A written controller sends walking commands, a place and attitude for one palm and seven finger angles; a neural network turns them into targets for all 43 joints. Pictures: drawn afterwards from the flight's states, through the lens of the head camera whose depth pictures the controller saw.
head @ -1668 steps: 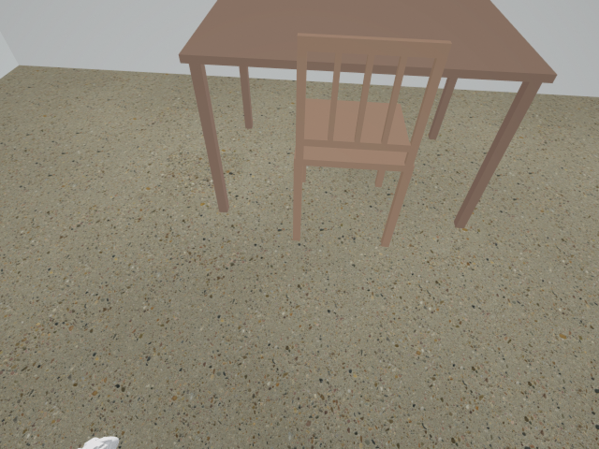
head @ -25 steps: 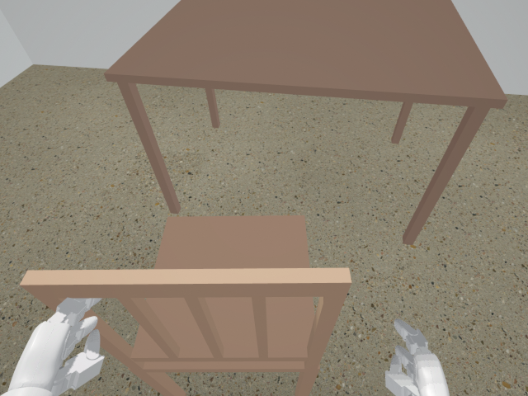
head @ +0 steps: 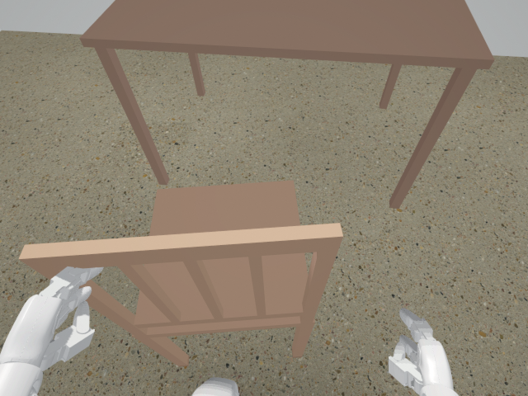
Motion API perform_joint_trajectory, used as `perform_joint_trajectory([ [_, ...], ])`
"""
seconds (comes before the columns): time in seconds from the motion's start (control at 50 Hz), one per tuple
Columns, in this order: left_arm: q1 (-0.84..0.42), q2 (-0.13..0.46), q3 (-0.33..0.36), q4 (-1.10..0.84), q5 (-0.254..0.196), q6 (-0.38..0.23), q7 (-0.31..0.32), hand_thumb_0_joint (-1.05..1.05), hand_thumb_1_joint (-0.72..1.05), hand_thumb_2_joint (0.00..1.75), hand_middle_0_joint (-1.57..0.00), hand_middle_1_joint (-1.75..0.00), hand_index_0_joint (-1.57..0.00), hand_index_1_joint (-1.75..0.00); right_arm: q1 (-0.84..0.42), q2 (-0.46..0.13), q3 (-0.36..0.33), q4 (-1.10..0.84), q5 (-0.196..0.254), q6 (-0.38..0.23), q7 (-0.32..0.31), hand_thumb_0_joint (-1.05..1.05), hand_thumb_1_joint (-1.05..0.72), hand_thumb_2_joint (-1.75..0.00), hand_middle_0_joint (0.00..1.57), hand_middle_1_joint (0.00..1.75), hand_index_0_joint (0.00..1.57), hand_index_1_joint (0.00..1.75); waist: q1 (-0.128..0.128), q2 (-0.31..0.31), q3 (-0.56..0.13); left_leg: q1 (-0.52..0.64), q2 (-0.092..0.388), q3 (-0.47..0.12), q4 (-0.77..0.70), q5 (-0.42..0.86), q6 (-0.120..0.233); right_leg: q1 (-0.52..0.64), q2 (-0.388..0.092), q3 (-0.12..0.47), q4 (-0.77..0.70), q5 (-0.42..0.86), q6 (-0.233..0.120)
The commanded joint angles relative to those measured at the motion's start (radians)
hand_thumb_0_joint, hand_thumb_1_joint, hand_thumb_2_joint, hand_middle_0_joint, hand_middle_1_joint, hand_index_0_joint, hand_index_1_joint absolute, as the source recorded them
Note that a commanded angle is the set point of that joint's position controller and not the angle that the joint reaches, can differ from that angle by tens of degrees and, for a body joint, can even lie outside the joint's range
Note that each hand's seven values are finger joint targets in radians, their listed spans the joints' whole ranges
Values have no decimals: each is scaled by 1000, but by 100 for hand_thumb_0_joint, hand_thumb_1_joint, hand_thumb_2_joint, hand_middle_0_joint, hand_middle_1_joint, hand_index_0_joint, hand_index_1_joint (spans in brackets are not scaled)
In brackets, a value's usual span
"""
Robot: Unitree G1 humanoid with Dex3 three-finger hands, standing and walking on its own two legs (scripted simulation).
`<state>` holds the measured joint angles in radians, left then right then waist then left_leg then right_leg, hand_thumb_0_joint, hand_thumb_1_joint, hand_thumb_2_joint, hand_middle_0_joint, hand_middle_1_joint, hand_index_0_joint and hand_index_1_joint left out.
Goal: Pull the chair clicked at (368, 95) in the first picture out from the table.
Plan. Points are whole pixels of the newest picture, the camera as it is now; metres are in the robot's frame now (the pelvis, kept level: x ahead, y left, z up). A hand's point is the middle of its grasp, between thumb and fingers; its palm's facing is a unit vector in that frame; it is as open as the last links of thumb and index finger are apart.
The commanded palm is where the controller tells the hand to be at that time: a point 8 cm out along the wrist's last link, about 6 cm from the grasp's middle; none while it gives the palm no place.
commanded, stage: step back with the hand held close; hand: left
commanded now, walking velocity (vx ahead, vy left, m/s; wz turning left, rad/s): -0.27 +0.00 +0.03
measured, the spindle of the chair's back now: (207, 290) +0.27 +0.16 -0.08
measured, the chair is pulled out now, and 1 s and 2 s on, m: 0.59 0.58 0.58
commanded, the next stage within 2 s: stop stepping back and stand still in 0.58 s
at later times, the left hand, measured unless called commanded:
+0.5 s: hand out of the picture +0.12 +0.33 +0.17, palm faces +0.50 -0.75 -0.43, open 7.3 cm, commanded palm +0.05 +0.35 +0.18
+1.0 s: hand out of the picture -0.01 +0.33 +0.16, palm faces +0.48 -0.75 -0.47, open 7.4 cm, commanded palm -0.08 +0.36 +0.18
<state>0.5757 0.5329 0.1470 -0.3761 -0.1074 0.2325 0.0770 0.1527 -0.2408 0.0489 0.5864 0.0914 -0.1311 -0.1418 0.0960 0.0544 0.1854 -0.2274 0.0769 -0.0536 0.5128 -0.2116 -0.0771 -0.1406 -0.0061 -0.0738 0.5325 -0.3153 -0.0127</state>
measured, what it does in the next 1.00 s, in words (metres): walks backwards: right foot, then left foot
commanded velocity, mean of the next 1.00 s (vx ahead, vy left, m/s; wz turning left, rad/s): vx -0.12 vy -0.01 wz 0.02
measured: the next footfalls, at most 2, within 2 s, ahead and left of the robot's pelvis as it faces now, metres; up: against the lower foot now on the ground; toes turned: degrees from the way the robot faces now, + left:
right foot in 0.60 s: -0.17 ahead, -0.04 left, +0.00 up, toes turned +4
left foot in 0.80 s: -0.08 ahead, +0.18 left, +0.02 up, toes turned +1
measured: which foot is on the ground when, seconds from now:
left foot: down 0.00-0.66, up 0.68-0.78, down 0.80-1.00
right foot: down 0.00-0.46, up 0.48-0.58, down 0.60-1.00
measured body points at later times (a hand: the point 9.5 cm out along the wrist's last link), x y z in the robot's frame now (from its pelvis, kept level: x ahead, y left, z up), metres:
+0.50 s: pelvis -0.09 +0.05 -0.01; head -0.11 +0.05 +0.44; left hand +0.09 +0.36 +0.20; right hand +0.07 -0.19 -0.09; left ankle +0.04 +0.17 -0.73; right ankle -0.03 -0.10 -0.72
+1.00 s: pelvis -0.19 +0.05 +0.00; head -0.22 +0.06 +0.45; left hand -0.04 +0.37 +0.18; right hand -0.03 -0.16 -0.08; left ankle -0.12 +0.18 -0.73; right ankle -0.16 -0.06 -0.73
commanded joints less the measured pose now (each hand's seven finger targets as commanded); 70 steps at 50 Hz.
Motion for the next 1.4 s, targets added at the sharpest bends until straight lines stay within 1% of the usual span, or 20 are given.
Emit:
perform_joint_trajectory([
  [0.0,-214,297,397,-637,27,-306,111,0,90,90,-20,-30,-20,-30,-61,-96,-54,-173,-13,-6,-2,0,-90,-90,20,30,20,30,-34,164,-417,175,44,-10,-19,414,93,52,-104,78,-50,475,15],
  [0.14,-75,311,466,-641,26,-372,120,0,90,90,-20,-30,-20,-30,-60,-104,-65,-164,-30,-12,-9,0,-90,-90,20,30,20,30,-37,208,-408,50,55,-55,-80,104,98,37,-92,83,-45,250,12],
  [0.22,-22,242,500,-446,34,-425,122,0,90,90,-20,-30,-20,-30,-54,-100,-74,-110,-52,-52,-16,0,-90,-90,20,30,20,30,-67,44,-308,39,6,-31,-3,-221,80,-182,-136,154,-163,-70,-26],
  [0.3,-57,108,443,-215,51,-410,123,0,90,90,-20,-30,-20,-30,-33,-95,-82,-48,-72,-35,13,0,-90,-90,20,30,20,30,-93,-184,-243,69,-29,10,243,-142,64,-411,-228,162,-200,-96,-90],
  [0.38,-135,46,348,-165,63,-403,101,0,90,90,-20,-30,-20,-30,-70,-105,-75,-99,-56,-31,23,0,-90,-90,20,30,20,30,-99,-101,-125,-137,44,-127,-26,-358,103,-423,-120,94,-81,-310,-24],
  [0.44,-177,54,349,-267,95,-442,102,0,90,90,-20,-30,-20,-30,-86,-113,-61,-129,-63,-47,21,0,-90,-90,20,30,20,30,-86,224,-121,-495,192,-345,-405,-682,201,-66,12,52,315,-128,29],
  [0.58,-24,169,499,-518,79,-532,86,0,90,90,-20,-30,-20,-30,-48,-83,-71,-119,-98,-90,47,0,-90,-90,20,30,20,30,-54,246,-294,-215,71,-127,-170,-317,147,-31,-7,39,-79,-25,-20],
  [0.62,7,156,490,-436,61,-530,79,0,90,90,-20,-30,-20,-30,-12,-87,-94,-82,-93,-92,38,0,-90,-90,20,30,20,30,-65,39,-335,-82,-14,-30,28,-300,78,-181,-79,139,-176,-108,-85],
  [0.66,-72,122,435,-403,43,-510,95,0,90,90,-20,-30,-20,-30,-13,-85,-108,-55,-89,-78,34,0,-90,-90,20,30,20,30,-88,-171,-297,115,-92,35,548,-168,34,-568,-315,374,-323,-261,-217],
  [0.68,-106,96,426,-347,44,-475,105,0,90,90,-20,-30,-20,-30,-5,-67,-90,-34,-90,-66,38,0,-90,-90,20,30,20,30,-105,-226,-294,86,-69,5,581,-149,53,-547,-337,342,-295,-125,-204],
  [0.74,-228,63,384,-236,54,-435,108,0,90,90,-20,-30,-20,-30,-31,-72,-53,-48,-78,-76,20,0,-90,-90,20,30,20,30,-123,-111,-170,5,-11,-50,69,-233,97,-432,-190,201,-130,-204,-59],
  [0.8,-199,50,372,-237,100,-444,111,0,90,90,-20,-30,-20,-30,14,-101,-78,-74,-59,-92,16,0,-90,-90,20,30,20,30,-67,-6,-229,-141,80,-160,-175,-201,160,-145,-47,127,1,-2,30],
  [0.84,-155,7,334,-233,105,-441,95,0,90,90,-20,-30,-20,-30,-27,-82,-62,-84,-63,-100,26,0,-90,-90,20,30,20,30,-97,227,-230,-346,104,-245,-385,-662,170,-16,-5,69,155,-112,42],
  [0.9,-157,34,331,-319,128,-449,84,0,90,90,-20,-30,-20,-30,-36,-75,-73,-89,-76,-100,40,0,-90,-90,20,30,20,30,-81,109,-177,-416,89,-203,-338,-589,175,46,7,43,117,-32,35],
  [0.98,-82,109,419,-386,92,-481,87,0,90,90,-20,-30,-20,-30,-19,-72,-73,-69,-94,-111,46,0,-90,-90,20,30,20,30,-92,50,-259,-142,-2,-63,-95,-261,127,-68,-53,161,-172,23,-37],
  [1.04,-66,79,403,-329,79,-466,86,0,90,90,-20,-30,-20,-30,7,-80,-83,-58,-90,-84,41,0,-90,-90,20,30,20,30,-106,-27,-242,-25,-62,12,75,-268,98,-290,-110,254,-273,-262,-83],
  [1.2,-228,50,344,-248,86,-442,99,0,90,90,-20,-30,-20,-30,1,-98,-69,-42,-86,-45,25,0,-90,-90,20,30,20,30,-120,-92,-164,60,-39,-53,135,-306,123,-518,-134,223,-195,-413,-86],
  [1.28,-198,55,367,-333,108,-441,97,0,90,90,-20,-30,-20,-30,-33,-89,-71,-83,-88,-55,28,0,-90,-90,20,30,20,30,-97,243,-160,-330,117,-319,-413,-717,146,-115,49,24,225,-190,4],
  [1.32,-164,113,417,-335,116,-455,88,0,90,90,-20,-30,-20,-30,-29,-65,-85,-88,-91,-58,35,0,-90,-90,20,30,20,30,-76,255,-184,-474,111,-252,-439,-662,147,72,51,-1,294,-126,14],
  [1.38,-48,84,401,-309,102,-469,77,0,90,90,-20,-30,-20,-30,1,-65,-82,-74,-93,-71,52,0,-90,-90,20,30,20,30,-77,100,-218,-298,26,-114,-221,-433,125,63,21,2,-99,-87,-23],
])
